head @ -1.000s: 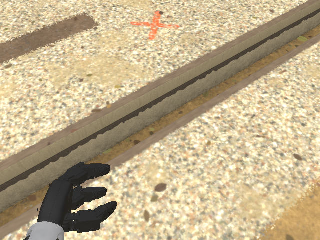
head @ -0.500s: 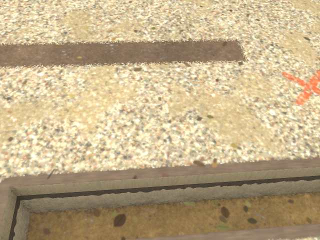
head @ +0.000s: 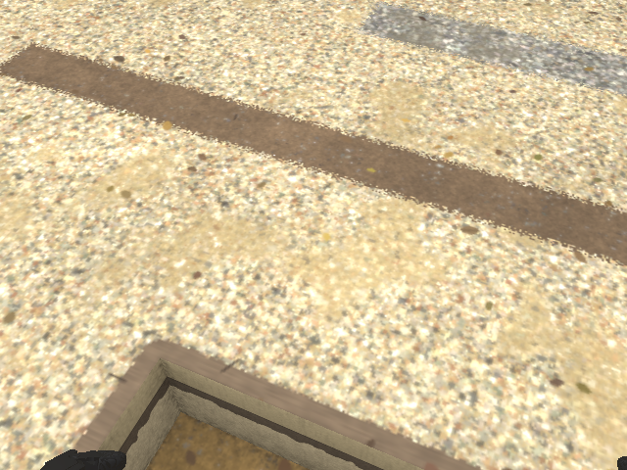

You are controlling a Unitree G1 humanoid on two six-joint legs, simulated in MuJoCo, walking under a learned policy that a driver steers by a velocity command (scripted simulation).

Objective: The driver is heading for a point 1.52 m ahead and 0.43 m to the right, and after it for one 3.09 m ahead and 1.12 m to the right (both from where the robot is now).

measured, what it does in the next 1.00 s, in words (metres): steps on the spot, turning right: left foot, then right foot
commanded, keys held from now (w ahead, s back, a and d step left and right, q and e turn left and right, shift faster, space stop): shift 0.10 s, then e+shift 0.82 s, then shift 0.08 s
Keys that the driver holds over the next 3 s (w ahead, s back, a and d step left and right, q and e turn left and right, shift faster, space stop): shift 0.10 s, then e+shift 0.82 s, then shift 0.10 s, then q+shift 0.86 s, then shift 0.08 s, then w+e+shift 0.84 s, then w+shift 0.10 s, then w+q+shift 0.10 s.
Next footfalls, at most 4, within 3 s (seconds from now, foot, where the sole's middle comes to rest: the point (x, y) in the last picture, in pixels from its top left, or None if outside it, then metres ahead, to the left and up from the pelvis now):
0.48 left None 0.08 0.10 -0.76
0.96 right None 0.02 -0.15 -0.76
1.60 left None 0.14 0.07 -0.76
2.26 right None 0.14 -0.13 -0.76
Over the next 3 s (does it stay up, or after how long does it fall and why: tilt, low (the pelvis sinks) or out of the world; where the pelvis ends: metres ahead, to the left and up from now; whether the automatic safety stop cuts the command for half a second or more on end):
stays up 0.73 -0.24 0.00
